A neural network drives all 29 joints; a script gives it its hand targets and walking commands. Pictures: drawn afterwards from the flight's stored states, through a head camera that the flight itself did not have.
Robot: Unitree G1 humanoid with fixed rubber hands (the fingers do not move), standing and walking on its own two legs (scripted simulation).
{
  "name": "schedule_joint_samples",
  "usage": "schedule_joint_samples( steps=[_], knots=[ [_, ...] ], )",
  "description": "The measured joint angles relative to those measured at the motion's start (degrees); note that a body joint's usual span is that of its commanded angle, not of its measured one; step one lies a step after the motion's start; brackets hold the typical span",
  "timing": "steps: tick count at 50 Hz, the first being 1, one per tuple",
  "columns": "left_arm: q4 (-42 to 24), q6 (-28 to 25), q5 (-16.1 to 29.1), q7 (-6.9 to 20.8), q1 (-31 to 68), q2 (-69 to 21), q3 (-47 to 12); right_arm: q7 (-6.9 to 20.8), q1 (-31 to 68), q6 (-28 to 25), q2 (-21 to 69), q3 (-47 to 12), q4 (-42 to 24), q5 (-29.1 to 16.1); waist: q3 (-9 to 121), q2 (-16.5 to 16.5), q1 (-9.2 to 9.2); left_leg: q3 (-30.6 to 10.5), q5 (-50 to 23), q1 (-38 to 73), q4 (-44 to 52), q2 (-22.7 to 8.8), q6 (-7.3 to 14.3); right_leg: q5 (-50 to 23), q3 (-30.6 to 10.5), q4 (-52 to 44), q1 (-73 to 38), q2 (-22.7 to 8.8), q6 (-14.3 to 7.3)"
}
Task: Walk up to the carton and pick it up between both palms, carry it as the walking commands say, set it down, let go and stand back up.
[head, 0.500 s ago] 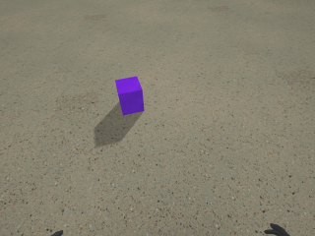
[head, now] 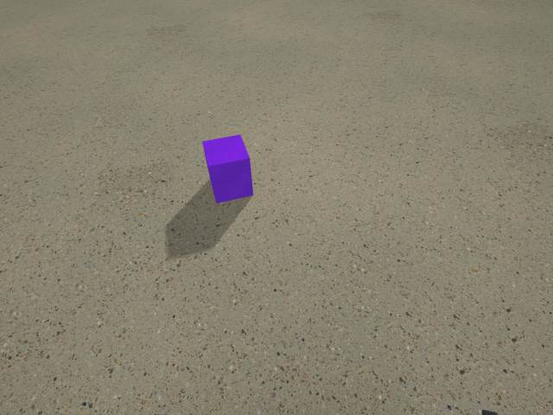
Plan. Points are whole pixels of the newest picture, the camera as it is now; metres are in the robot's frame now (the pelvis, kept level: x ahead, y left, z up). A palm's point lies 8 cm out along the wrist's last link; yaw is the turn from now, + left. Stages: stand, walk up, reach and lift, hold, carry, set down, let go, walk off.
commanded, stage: stand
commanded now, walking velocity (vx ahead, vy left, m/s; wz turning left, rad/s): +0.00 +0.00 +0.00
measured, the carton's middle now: (228, 169) +1.42 +0.27 -0.66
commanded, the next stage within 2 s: walk up in 0.36 s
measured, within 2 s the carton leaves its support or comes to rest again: neither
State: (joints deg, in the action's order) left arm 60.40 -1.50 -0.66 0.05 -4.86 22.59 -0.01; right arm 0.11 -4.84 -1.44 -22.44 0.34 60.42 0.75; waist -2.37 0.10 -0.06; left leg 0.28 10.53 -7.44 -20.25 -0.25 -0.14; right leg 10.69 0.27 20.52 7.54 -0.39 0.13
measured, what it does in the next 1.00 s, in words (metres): walks ahead: left foot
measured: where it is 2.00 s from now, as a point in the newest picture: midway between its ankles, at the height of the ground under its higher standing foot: (253, 346)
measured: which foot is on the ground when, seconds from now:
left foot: down 0.00-0.60, up 0.62-0.82, down 0.84-1.00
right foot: down 0.00-0.84, up 0.86-1.00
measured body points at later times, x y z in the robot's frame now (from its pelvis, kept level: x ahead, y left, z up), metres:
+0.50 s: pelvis +0.01 +0.00 +0.00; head +0.01 +0.00 +0.45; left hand +0.12 +0.32 -0.11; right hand +0.12 -0.32 -0.11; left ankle +0.01 +0.12 -0.75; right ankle +0.01 -0.12 -0.75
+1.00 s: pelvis +0.11 +0.07 -0.01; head +0.11 +0.09 +0.44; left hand +0.17 +0.42 -0.12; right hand +0.24 -0.27 -0.08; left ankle +0.12 +0.18 -0.75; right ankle +0.14 -0.08 -0.70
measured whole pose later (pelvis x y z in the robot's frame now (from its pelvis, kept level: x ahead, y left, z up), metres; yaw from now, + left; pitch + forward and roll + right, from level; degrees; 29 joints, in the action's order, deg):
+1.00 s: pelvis +0.11 +0.07 -0.01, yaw +7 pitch -2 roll +1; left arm 48.3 -3.4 -1.0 3.8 -14.7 28.3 4.0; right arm 3.5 -16.4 -4.6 -26.4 4.8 46.9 0.9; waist -1.2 3.8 0.8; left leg 3.0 15.2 -13.6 -30.4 0.4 2.0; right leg 20.6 -0.6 55.6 24.7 -4.5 -0.7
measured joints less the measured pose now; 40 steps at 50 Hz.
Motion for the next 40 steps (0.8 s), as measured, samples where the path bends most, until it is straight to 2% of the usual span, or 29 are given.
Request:
schedule_joint_samples(
  steps=[27,30,33,35,38,40],
  knots=[
    [0.4,0.3,0.1,-0.2,0.2,0.2,0.0,-0.1,0.2,0.3,-0.2,0.1,0.6,-0.1,-0.1,0.0,0.00,-0.1,-0.1,1.1,1.3,0.0,0.0,-0.1,0.1,-1.4,-1.1,0.0,0.0],
    [-2.6,-1.0,-0.6,1.0,-1.5,0.7,1.8,1.8,-2.2,0.1,-0.9,1.9,-2.0,0.8,1.2,-0.5,0.09,-1.0,8.4,-2.2,-5.3,0.0,1.7,7.9,1.1,3.3,0.8,0.2,-1.7],
    [-6.2,-2.6,-1.2,1.3,-4.6,2.4,3.8,3.0,-3.8,0.3,-2.6,3.6,-4.9,1.6,1.7,-0.7,-0.29,-1.9,11.9,-9.2,-19.3,0.3,1.8,5.3,2.5,3.4,0.7,-0.2,-3.0],
    [-7.3,-2.9,-1.3,1.4,-6.6,3.7,4.8,4.0,-4.1,0.2,-4.0,4.6,-6.5,1.6,1.3,-1.2,-0.85,-2.4,11.5,-13.2,-24.9,-0.5,0.9,4.3,3.3,2.7,-0.5,-0.6,-2.6],
    [-8.4,-2.9,-1.6,2.0,-9.1,6.0,6.0,5.7,-4.7,-0.1,-5.0,5.5,-8.4,1.3,1.2,-0.5,-1.47,-1.0,11.5,-15.3,-22.5,-2.7,0.3,6.2,4.4,2.4,-2.7,-1.9,-1.4],
    [-9.1,-2.7,-1.7,2.5,-10.1,7.5,6.4,6.3,-5.0,-0.5,-5.3,5.8,-9.4,1.1,1.3,0.5,-1.89,0.5,8.3,-14.4,-17.3,-3.5,0.4,8.5,4.8,4.4,-3.3,-3.3,-1.0]
  ],
)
